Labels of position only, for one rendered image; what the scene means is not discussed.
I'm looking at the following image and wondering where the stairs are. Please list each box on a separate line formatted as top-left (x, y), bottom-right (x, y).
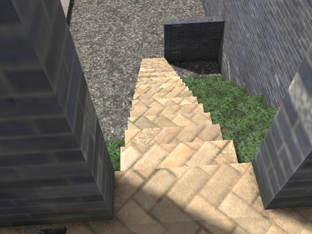
top-left (120, 58), bottom-right (238, 171)

